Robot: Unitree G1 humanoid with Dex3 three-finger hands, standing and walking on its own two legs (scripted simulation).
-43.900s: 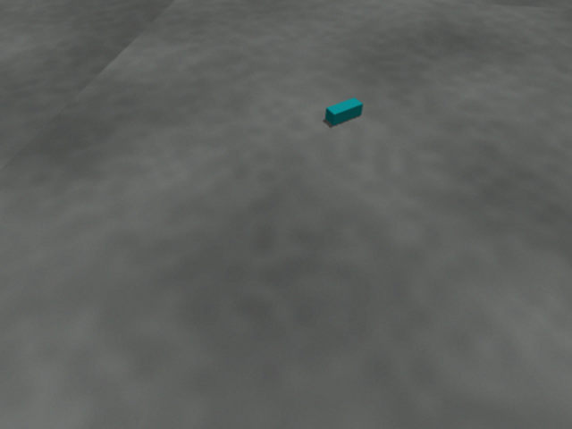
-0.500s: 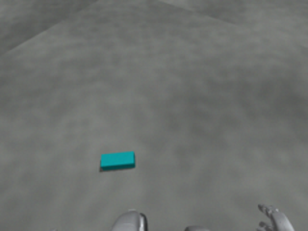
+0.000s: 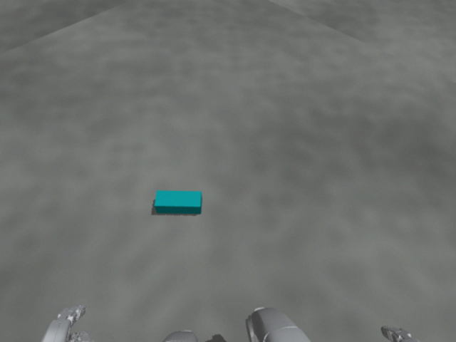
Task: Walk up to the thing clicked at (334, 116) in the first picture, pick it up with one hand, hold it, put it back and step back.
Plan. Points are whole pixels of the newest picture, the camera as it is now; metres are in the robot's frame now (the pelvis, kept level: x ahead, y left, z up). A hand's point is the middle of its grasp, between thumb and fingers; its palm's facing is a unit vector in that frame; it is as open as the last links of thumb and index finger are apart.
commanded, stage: step back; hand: left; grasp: from above
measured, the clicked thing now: (179, 202) +0.74 +0.20 -0.73
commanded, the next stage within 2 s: stand in 1.90 s
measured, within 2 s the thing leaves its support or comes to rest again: neither
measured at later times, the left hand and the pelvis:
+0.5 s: hand out of the picture -0.07 +0.26 -0.15, palm faces +0.01 -0.91 -0.41, open 7.4 cm; pelvis -0.18 -0.02 -0.02, yaw +2 degrees
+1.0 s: hand out of the picture -0.29 +0.22 -0.14, palm faces -0.02 -0.92 -0.39, open 7.4 cm; pelvis -0.33 -0.05 +0.00, yaw -3 degrees
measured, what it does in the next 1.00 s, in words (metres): walks backwards: right foot, then left foot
